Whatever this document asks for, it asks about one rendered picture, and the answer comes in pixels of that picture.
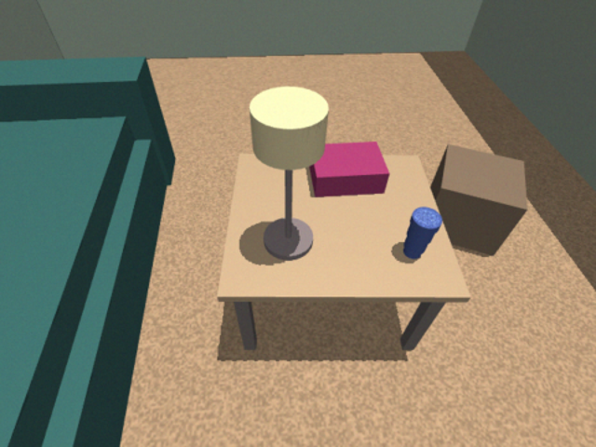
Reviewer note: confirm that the coffee table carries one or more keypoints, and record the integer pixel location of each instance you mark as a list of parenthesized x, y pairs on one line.
[(357, 251)]

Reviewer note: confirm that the sofa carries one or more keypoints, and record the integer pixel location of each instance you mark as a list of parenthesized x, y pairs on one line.
[(85, 160)]

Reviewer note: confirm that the desk lamp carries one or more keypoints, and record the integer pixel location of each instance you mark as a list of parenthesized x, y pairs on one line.
[(288, 130)]

